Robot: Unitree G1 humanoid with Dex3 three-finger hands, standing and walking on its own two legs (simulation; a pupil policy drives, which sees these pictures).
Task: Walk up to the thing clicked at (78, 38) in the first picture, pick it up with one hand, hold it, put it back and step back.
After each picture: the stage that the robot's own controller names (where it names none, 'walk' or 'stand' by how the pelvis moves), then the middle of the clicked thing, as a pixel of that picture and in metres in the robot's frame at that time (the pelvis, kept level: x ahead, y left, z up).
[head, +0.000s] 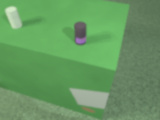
stand; (80, 33) +0.71 +0.03 -0.05
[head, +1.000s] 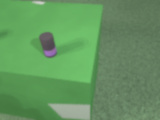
walk; (48, 45) +0.59 +0.21 -0.03
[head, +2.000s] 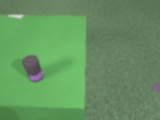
stand; (33, 69) +0.47 +0.23 -0.05
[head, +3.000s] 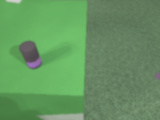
stand; (31, 55) +0.49 +0.24 -0.03
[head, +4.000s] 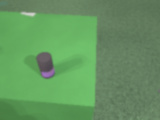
stand; (46, 65) +0.49 +0.19 -0.05
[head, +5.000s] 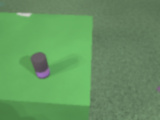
stand; (41, 66) +0.49 +0.21 -0.05
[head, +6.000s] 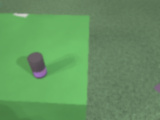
stand; (37, 66) +0.49 +0.22 -0.05
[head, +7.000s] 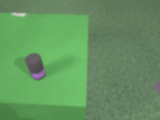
stand; (36, 67) +0.48 +0.23 -0.05
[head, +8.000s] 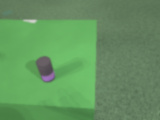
rise first; (46, 69) +0.48 +0.22 -0.05
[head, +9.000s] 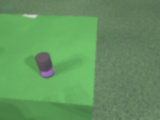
go down; (45, 65) +0.49 +0.22 -0.05
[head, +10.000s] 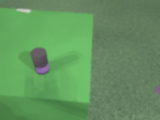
go down; (40, 61) +0.50 +0.20 -0.03
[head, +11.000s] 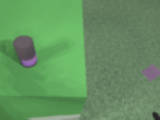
go down; (26, 52) +0.48 +0.20 +0.00
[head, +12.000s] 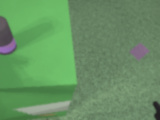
close in; (1, 36) +0.49 +0.22 +0.04
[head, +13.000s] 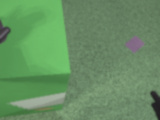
close; out of the picture +0.52 +0.22 +0.06
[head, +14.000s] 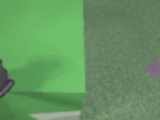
lift; out of the picture +0.35 +0.27 +0.05
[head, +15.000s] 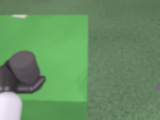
lift; (28, 72) +0.32 +0.18 +0.14
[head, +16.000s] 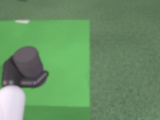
hold; (31, 68) +0.33 +0.17 +0.15
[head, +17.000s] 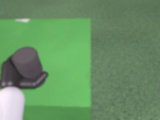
hold; (30, 68) +0.33 +0.17 +0.15
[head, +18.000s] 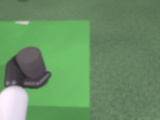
crouch; (34, 68) +0.33 +0.16 +0.15
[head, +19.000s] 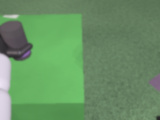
crouch; (16, 41) +0.44 +0.21 +0.16
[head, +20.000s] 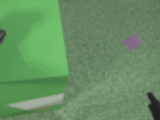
lower; out of the picture +0.52 +0.22 +0.05
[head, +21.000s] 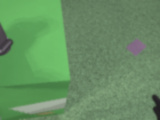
lower; out of the picture +0.49 +0.22 +0.05
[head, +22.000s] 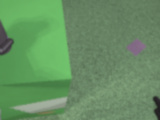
lower; out of the picture +0.49 +0.22 +0.05
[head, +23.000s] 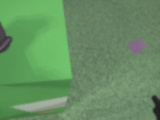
lower; out of the picture +0.50 +0.22 +0.05
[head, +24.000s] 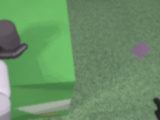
open; (9, 40) +0.48 +0.19 +0.04
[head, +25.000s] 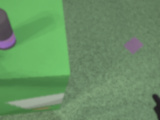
rise; (0, 30) +0.50 +0.20 +0.05
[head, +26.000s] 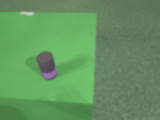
sink last; (47, 66) +0.46 +0.19 +0.00
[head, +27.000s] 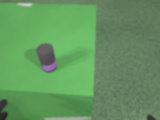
stand; (47, 58) +0.48 +0.18 +0.00
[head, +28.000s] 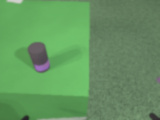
stand; (39, 58) +0.47 +0.19 +0.02
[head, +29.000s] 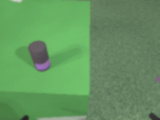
stand; (40, 56) +0.47 +0.19 +0.02
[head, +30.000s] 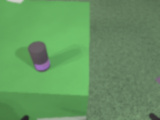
stand; (39, 57) +0.47 +0.19 +0.02
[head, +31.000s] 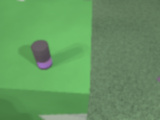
stand; (42, 55) +0.48 +0.19 +0.01
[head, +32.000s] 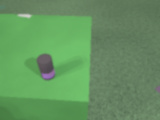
walk; (46, 67) +0.49 +0.19 -0.05
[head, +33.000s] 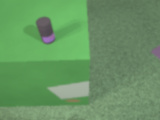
walk; (46, 31) +0.62 +0.20 -0.03
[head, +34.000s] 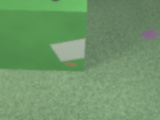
walk; out of the picture +0.97 +0.16 -0.02
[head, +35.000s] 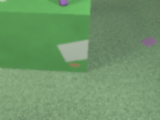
stand; out of the picture +1.10 +0.17 -0.04
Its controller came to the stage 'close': yes
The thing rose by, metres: 0.22
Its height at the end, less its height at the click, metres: +0.00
